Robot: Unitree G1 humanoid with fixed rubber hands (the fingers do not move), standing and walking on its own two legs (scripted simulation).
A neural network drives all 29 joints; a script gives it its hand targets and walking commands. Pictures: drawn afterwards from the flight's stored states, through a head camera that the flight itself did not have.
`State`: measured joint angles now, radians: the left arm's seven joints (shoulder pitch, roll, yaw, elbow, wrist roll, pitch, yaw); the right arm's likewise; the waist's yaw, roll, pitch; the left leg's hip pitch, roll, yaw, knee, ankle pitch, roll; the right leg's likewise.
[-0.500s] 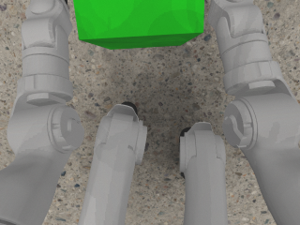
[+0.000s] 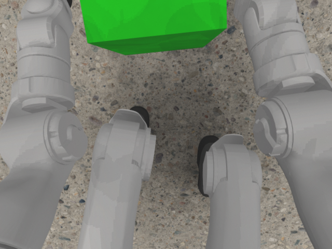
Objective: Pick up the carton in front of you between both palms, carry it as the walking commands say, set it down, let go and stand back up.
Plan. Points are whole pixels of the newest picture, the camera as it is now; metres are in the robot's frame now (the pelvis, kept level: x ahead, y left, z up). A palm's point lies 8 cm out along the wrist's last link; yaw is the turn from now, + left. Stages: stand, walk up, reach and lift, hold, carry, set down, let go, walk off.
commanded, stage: set down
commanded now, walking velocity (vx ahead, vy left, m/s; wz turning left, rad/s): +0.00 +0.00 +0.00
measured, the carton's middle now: out of the picture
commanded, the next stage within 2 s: let go in 1.80 s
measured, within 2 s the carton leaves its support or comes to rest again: rests again in 0.50 s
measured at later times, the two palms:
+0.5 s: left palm out of the picture +0.49 +0.30 -0.19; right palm out of the picture +0.58 -0.01 -0.19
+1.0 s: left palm out of the picture +0.51 +0.34 -0.12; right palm out of the picture +0.61 -0.01 -0.12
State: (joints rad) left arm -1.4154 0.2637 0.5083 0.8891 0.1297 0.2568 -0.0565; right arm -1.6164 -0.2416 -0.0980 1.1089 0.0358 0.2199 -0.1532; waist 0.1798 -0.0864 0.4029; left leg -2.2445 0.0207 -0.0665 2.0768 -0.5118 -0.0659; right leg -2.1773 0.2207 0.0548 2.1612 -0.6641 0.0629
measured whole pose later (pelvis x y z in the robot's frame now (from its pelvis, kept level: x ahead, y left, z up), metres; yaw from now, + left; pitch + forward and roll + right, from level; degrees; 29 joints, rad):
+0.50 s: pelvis +0.00 +0.00 -0.01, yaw +1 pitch +35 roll +1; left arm -1.50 0.30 0.59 1.00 0.16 0.17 -0.11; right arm -1.67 -0.25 -0.16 1.11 -0.04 0.17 -0.06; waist 0.17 -0.06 0.51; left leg -2.22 0.03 -0.05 2.12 -0.52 -0.06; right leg -2.15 0.19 0.04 2.21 -0.67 0.05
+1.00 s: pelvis -0.01 +0.01 +0.01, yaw +2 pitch +36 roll -1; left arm -1.51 0.40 0.32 1.00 -0.15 0.16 0.05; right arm -1.61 -0.38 -0.02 0.98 0.14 0.24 -0.14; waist 0.17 -0.05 0.40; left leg -2.22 0.01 -0.03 2.05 -0.47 -0.01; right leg -2.12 0.10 0.03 2.15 -0.66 0.05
